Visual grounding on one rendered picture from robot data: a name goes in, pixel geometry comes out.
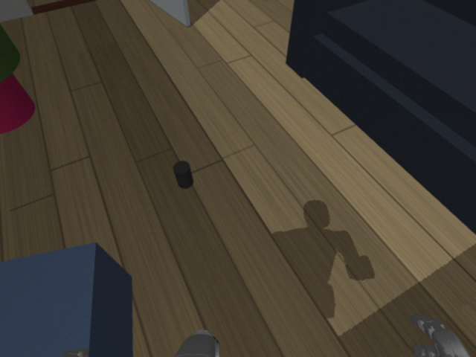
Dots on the can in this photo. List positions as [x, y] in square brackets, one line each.
[183, 174]

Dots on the potted plant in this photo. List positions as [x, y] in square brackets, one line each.
[16, 107]

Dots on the right robot hand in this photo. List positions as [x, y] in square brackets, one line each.
[446, 343]

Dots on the sofa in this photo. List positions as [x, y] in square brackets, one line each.
[404, 72]

